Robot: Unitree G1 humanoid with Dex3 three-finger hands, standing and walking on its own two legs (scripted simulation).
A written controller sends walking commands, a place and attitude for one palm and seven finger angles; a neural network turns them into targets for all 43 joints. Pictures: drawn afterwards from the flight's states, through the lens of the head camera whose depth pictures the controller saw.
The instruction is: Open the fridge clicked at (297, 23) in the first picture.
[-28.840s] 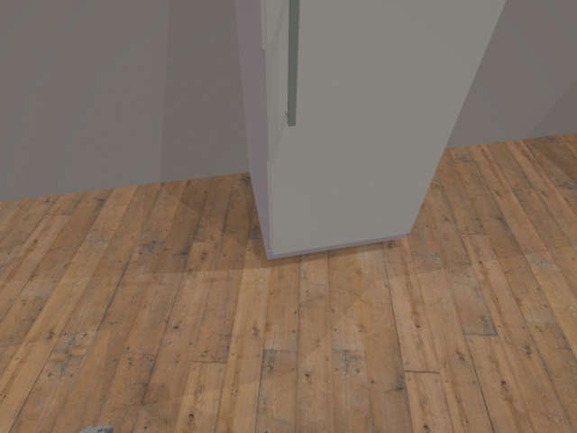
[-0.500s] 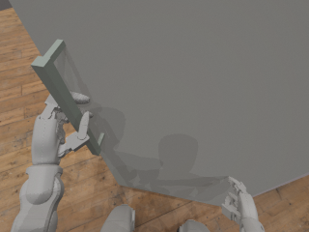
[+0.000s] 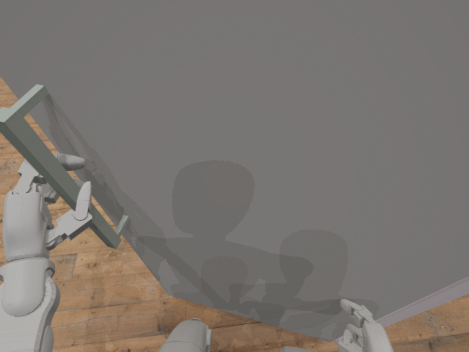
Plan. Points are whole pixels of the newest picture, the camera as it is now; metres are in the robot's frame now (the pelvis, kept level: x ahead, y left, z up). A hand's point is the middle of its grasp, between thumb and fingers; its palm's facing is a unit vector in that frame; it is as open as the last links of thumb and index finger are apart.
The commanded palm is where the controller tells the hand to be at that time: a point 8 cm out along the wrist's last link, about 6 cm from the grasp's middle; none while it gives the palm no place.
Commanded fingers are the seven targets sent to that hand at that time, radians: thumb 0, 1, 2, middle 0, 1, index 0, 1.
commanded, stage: walk backward, drawing the door open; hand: left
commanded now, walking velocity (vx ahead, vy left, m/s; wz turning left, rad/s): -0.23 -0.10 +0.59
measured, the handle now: (84, 187) +0.32 +0.23 +0.13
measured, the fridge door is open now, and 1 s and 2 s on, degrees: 54 73 70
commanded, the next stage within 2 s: stop walking and hold the door back in 0.40 s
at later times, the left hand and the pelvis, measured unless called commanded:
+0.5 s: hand out of the picture +0.11 +0.21 +0.14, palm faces +0.51 -0.79 -0.34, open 6.2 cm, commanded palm +0.07 +0.25 +0.13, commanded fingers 0.00 0.90 0.90 -0.45 -1.40 -0.45 -1.40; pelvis -0.10 -0.07 +0.00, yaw +11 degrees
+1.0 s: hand out of the picture +0.11 +0.21 +0.15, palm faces +0.47 -0.85 -0.23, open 5.4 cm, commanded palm +0.08 +0.25 +0.13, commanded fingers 0.00 0.90 0.90 -0.45 -1.40 -0.45 -1.40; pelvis -0.21 -0.08 +0.01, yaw +20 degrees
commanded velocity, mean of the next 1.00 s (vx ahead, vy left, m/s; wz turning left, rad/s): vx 0.01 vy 0.00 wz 0.17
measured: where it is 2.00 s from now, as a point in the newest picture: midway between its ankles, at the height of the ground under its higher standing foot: outside the picture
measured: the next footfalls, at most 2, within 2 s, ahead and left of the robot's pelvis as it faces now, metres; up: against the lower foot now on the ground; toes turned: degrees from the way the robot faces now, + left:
left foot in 0.14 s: +0.03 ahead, +0.10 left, +0.00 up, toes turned +7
right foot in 0.44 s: -0.04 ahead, -0.16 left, +0.00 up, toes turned +10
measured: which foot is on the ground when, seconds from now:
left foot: up 0.00-0.12, down 0.14-0.44, up 0.46-0.78, down 0.80-1.00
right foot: down 0.00-0.14, up 0.16-0.42, down 0.44-0.80, up 0.82-1.00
